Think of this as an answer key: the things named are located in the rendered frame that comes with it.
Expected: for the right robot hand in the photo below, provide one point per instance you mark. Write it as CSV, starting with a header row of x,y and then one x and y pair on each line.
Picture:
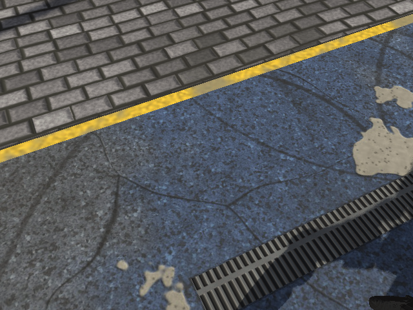
x,y
391,302

